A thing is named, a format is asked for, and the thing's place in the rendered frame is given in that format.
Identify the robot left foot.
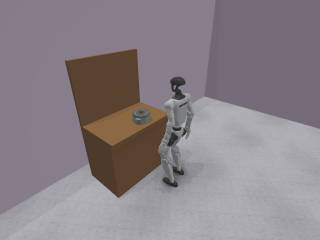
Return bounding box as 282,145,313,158
162,177,178,188

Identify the robot right hand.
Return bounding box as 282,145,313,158
184,127,191,139

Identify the robot left upper arm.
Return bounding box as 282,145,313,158
164,99,175,128

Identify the robot right upper arm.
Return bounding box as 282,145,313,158
183,93,194,116

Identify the pot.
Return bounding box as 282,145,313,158
132,115,150,125

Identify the lid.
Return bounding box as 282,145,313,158
132,108,151,118

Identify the robot left forearm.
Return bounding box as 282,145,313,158
162,122,173,145

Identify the robot left hand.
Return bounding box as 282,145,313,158
158,143,167,157

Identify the robot right forearm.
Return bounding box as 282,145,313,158
185,114,194,129

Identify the left robot thigh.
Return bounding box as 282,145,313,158
160,134,175,164

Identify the table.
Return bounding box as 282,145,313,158
65,48,168,198

